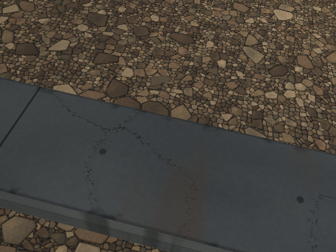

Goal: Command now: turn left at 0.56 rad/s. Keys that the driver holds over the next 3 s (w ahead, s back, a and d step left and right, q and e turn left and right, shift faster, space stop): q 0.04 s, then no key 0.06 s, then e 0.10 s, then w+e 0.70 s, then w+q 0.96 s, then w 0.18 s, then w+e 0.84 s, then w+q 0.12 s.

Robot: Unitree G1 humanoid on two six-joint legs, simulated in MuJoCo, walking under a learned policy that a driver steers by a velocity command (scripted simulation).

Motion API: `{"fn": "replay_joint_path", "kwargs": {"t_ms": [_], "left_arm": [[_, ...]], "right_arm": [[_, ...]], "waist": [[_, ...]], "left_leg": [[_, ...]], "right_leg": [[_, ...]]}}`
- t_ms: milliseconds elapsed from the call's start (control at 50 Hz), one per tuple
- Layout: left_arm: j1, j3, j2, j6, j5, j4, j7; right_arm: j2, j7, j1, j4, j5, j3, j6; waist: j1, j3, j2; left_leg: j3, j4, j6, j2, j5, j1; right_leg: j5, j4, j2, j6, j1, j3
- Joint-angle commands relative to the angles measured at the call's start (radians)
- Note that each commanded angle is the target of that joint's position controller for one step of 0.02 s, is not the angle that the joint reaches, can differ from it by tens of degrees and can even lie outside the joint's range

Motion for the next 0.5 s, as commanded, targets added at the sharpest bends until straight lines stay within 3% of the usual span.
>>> {"fn": "replay_joint_path", "kwargs": {"t_ms": [20,120,180,200,220,240,260,280,300,340,380,400,440,460,480,500], "left_arm": [[-0.032,0.010,0.060,-0.019,-0.002,-0.070,0.000],[-0.006,0.002,0.063,-0.029,-0.007,-0.059,-0.018],[0.008,-0.009,0.050,-0.037,-0.008,-0.052,-0.032],[0.023,-0.017,0.031,-0.042,-0.005,-0.045,-0.039],[0.047,-0.027,0.010,-0.047,0.000,-0.033,-0.046],[0.068,-0.052,-0.024,-0.016,0.050,-0.010,-0.050],[0.085,-0.049,0.024,-0.013,0.062,-0.012,-0.051],[0.039,-0.025,0.131,-0.007,0.042,-0.011,-0.053],[0.038,-0.020,0.114,0.001,0.022,-0.001,-0.063],[0.047,-0.020,0.106,0.001,0.020,0.005,-0.072],[0.040,-0.018,0.093,-0.004,0.021,0.001,-0.070],[0.041,-0.023,0.077,-0.041,-0.026,-0.023,-0.045],[0.018,-0.034,0.036,-0.075,-0.036,-0.047,-0.035],[-0.012,-0.039,0.006,-0.089,-0.038,-0.075,-0.035],[-0.042,-0.051,-0.028,-0.103,-0.042,-0.114,-0.040],[-0.084,-0.045,0.010,-0.110,-0.041,-0.143,-0.044]], "right_arm": [[-0.171,-0.015,-0.023,-0.084,0.006,-0.047,-0.006],[-0.165,-0.009,-0.052,-0.102,-0.008,-0.042,0.007],[-0.104,0.002,-0.065,-0.089,-0.021,-0.012,0.007],[-0.074,0.005,-0.076,-0.079,-0.021,0.003,0.006],[-0.055,0.008,-0.071,-0.065,-0.019,0.014,0.004],[-0.068,0.021,0.007,-0.024,-0.048,0.020,0.006],[-0.055,0.027,0.010,-0.024,-0.059,0.023,0.002],[-0.045,0.034,0.050,-0.034,-0.050,0.024,0.001],[-0.061,0.032,0.000,-0.019,-0.054,0.023,0.003],[-0.071,0.029,-0.036,-0.027,-0.053,0.019,-0.009],[-0.062,0.025,-0.025,-0.032,-0.054,0.020,-0.027],[-0.074,0.004,-0.032,-0.040,-0.004,0.004,-0.051],[-0.067,-0.007,0.014,-0.037,0.002,0.002,-0.080],[-0.096,-0.006,0.080,-0.022,-0.001,-0.010,-0.090],[-0.146,-0.003,0.137,-0.002,0.007,-0.027,-0.095],[-0.156,-0.003,0.172,0.012,0.004,-0.037,-0.098]], "waist": [[-0.005,-0.125,0.154],[-0.018,-0.126,0.182],[-0.024,-0.140,0.177],[-0.007,-0.140,0.165],[0.012,-0.144,0.147],[0.001,-0.109,0.121],[-0.008,-0.080,0.055],[-0.071,-0.058,-0.072],[-0.032,-0.036,-0.086],[-0.017,-0.007,-0.121],[-0.029,0.014,-0.142],[-0.030,-0.009,-0.123],[-0.056,0.004,-0.034],[-0.077,0.011,0.071],[-0.079,0.018,0.204],[-0.092,0.067,0.206]], "left_leg": [[-0.273,-0.126,0.154,0.232,0.205,0.178],[-0.285,-0.110,0.158,0.226,0.136,0.119],[-0.270,-0.080,0.156,0.227,0.204,0.099],[-0.254,-0.069,0.141,0.215,0.197,0.086],[-0.231,-0.077,0.111,0.190,0.079,0.062],[-0.210,-0.097,0.044,0.156,-0.006,0.008],[-0.177,-0.061,0.007,0.115,-0.077,-0.028],[-0.080,-0.052,-0.017,0.015,-0.135,-0.012],[-0.028,-0.023,-0.029,-0.001,-0.137,0.054],[0.017,0.035,-0.028,-0.011,-0.171,0.099],[0.019,0.030,-0.024,0.002,-0.197,0.113],[0.027,0.041,-0.024,0.004,-0.224,0.112],[-0.062,-0.037,0.014,0.068,-0.295,0.174],[-0.187,-0.116,0.064,0.147,-0.369,0.262],[-0.393,-0.225,0.148,0.306,-0.390,0.344],[-0.497,-0.252,0.216,0.429,-0.263,0.373]], "right_leg": [[0.039,-0.121,0.001,0.017,-0.057,0.038],[0.026,-0.288,-0.009,0.020,0.079,0.020],[0.028,-0.400,-0.033,0.003,0.200,-0.003],[0.083,-0.502,-0.037,-0.008,0.266,-0.012],[0.194,-0.643,-0.025,-0.023,0.357,-0.034],[0.161,-0.730,-0.015,-0.049,0.447,-0.009],[0.198,-0.754,-0.109,-0.078,0.470,0.119],[0.151,-0.752,-0.166,-0.138,0.393,0.225],[-0.014,-0.778,-0.154,-0.171,0.304,0.251],[-0.187,-0.811,-0.121,-0.172,0.234,0.269],[-0.212,-0.786,-0.085,-0.165,0.197,0.263],[-0.224,-0.745,-0.081,-0.173,0.190,0.240],[-0.187,-0.626,-0.026,-0.165,0.092,0.204],[-0.139,-0.490,0.026,-0.143,-0.022,0.128],[-0.070,-0.328,0.041,-0.123,-0.146,0.050],[-0.159,-0.192,-0.020,-0.117,-0.270,0.033]]}}
Next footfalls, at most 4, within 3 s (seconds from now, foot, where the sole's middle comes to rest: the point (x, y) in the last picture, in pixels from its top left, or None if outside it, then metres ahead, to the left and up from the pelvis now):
0.26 right None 0.07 -0.15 -0.78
0.76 right None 0.24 -0.22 -0.78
1.26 left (207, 204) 0.56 -0.16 -0.60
1.72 right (251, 133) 0.89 -0.38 -0.60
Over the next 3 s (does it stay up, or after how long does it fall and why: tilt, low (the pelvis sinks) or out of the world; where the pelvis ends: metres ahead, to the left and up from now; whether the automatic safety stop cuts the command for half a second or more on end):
stays up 1.41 -0.28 0.18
